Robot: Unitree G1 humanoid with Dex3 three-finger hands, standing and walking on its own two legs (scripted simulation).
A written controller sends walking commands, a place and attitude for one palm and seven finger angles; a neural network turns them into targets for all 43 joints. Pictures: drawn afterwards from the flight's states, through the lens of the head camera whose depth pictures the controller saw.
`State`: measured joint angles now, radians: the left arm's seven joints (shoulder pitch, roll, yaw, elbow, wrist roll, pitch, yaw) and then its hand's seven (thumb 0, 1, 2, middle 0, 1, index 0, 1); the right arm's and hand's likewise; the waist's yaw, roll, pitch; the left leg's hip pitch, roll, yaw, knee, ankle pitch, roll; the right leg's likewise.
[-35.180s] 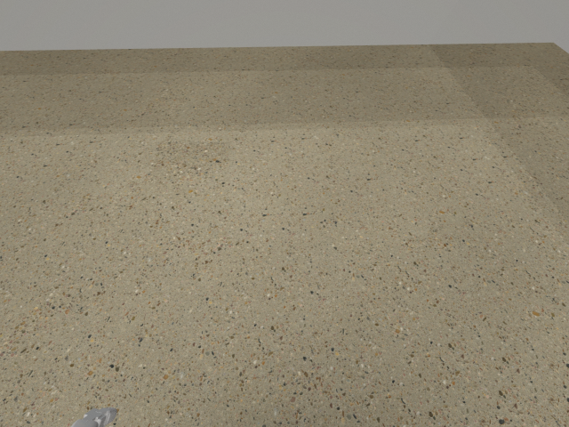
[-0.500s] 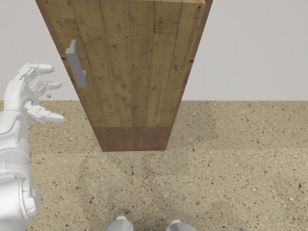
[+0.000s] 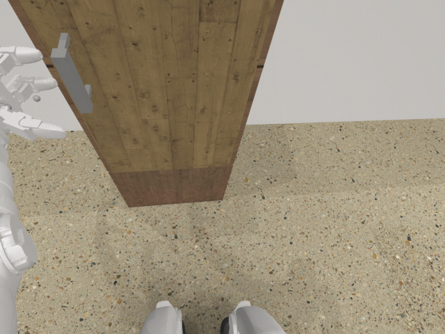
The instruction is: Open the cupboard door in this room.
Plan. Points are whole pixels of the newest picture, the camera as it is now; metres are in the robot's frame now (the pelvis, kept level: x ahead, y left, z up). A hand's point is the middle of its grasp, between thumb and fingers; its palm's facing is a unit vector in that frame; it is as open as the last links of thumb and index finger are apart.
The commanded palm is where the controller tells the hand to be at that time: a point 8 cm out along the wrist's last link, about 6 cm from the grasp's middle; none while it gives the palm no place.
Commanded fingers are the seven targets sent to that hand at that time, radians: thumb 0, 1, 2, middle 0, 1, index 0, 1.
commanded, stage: move the hooked fingers beside the handle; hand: left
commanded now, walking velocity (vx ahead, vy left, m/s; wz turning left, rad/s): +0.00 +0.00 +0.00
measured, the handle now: (76, 75) +0.55 +0.22 +0.08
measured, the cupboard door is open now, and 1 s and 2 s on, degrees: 0 0 0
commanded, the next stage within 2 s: slide the fingers in behind the handle in 0.86 s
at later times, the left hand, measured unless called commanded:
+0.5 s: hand (31, 95) +0.51 +0.29 +0.08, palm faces +0.05 -1.00 +0.01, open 14.0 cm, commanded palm +0.48 +0.33 +0.09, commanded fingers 0.00 -0.50 0.30 -0.30 -1.20 -0.30 -1.20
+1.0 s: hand (38, 94) +0.51 +0.28 +0.08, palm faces +0.03 -1.00 +0.00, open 14.0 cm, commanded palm +0.49 +0.31 +0.08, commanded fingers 0.00 -0.50 0.30 -0.30 -1.20 -0.30 -1.20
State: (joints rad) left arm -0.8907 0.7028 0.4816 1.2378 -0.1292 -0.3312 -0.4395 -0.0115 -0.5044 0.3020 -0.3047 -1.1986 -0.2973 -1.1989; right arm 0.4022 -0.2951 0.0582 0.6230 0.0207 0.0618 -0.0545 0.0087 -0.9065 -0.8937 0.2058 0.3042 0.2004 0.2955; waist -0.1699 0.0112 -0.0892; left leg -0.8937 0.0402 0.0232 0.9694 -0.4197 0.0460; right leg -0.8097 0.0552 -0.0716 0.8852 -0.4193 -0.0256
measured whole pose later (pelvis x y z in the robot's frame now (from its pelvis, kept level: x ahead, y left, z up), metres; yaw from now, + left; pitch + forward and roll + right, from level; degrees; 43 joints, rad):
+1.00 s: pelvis +0.01 +0.01 +0.00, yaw +0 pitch +21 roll -5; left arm -0.92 0.71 0.46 1.23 -0.12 -0.33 -0.41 -0.01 -0.50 0.30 -0.30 -1.20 -0.30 -1.20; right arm 0.40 -0.28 0.07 0.61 0.01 0.10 -0.04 0.01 -0.91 -0.89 0.21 0.30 0.20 0.30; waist -0.18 0.02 -0.09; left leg -0.94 0.04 0.02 1.00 -0.44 0.06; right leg -0.84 0.06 -0.08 0.90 -0.43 -0.01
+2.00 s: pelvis +0.01 -0.01 -0.01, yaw +4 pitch +21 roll -4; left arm -0.94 0.50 0.25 1.19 -0.19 -0.37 -0.18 -0.01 -0.50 0.30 -0.30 -1.20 -0.01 -1.17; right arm 0.37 -0.26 0.03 0.71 -0.01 0.04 0.00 0.01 -0.91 -0.89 0.20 0.30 0.20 0.30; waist -0.11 0.03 -0.11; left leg -0.94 0.00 -0.05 1.01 -0.43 0.03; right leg -0.82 0.03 -0.14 0.91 -0.46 -0.04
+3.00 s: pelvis +0.00 +0.00 -0.01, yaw +2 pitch +21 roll -4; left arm -0.93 0.54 0.33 1.21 -0.13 -0.38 -0.24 -0.01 -0.50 0.30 -0.30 -1.20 -0.25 -1.25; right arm 0.41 -0.27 0.04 0.68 0.00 0.03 0.00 0.01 -0.91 -0.89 0.20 0.30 0.20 0.30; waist -0.15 0.03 -0.10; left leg -0.94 0.02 -0.01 1.01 -0.43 0.04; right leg -0.85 0.05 -0.10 0.92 -0.44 -0.03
